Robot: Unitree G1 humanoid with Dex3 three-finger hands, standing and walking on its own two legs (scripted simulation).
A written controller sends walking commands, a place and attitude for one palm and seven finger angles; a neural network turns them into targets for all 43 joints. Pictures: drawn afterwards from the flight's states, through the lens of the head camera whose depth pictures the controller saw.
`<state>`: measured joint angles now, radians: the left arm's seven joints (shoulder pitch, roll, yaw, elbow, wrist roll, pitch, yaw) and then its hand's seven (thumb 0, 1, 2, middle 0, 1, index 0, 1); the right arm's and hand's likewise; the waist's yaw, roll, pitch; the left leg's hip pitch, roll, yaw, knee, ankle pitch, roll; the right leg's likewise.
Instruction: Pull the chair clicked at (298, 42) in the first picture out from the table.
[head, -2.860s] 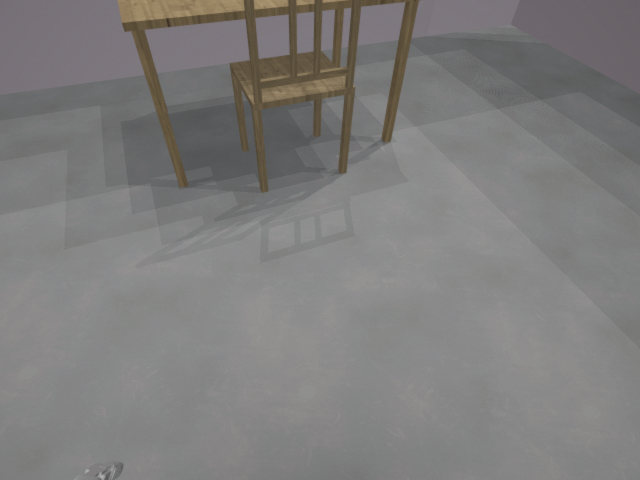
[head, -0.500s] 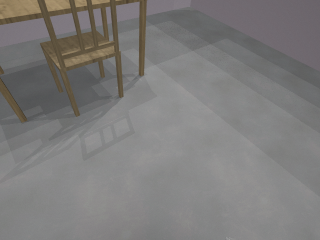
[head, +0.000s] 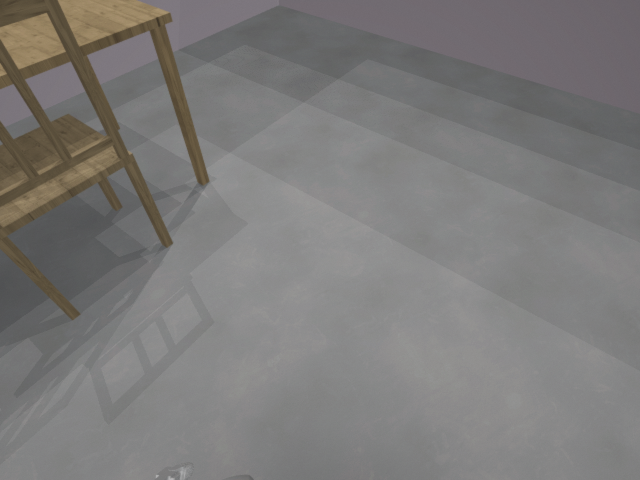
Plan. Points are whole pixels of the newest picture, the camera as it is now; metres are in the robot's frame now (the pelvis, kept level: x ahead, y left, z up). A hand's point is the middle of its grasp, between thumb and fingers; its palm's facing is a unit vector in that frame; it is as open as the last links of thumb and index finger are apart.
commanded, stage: walk to a spot facing it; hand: left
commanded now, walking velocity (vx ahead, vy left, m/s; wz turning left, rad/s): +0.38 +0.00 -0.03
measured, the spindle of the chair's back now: out of the picture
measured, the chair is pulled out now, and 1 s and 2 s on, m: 0.00 0.00 0.00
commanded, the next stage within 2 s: turn to face it in 1.22 s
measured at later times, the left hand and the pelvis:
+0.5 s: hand (159, 465) +0.18 +0.24 -0.18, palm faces +0.04 -0.99 -0.12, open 7.4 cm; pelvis +0.20 +0.07 +0.01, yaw -3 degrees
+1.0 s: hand (246, 263) +0.54 +0.15 -0.16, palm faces -0.08 -0.98 -0.19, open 7.2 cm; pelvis +0.42 -0.01 +0.00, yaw -7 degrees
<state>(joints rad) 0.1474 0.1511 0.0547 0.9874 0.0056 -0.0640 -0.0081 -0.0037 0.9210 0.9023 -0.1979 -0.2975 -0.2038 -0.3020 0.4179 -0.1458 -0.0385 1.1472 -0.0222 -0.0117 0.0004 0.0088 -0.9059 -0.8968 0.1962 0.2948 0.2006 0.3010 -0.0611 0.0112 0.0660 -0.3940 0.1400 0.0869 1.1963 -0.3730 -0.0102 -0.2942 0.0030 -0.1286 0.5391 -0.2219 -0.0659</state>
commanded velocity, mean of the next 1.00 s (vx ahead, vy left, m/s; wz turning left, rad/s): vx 0.38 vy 0.00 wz -0.08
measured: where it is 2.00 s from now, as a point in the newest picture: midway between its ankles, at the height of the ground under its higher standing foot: (321, 345)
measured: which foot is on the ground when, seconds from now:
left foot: up 0.00-0.30, down 0.32-0.86, up 0.88-1.00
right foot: down 0.00-0.32, up 0.34-0.84, down 0.86-1.00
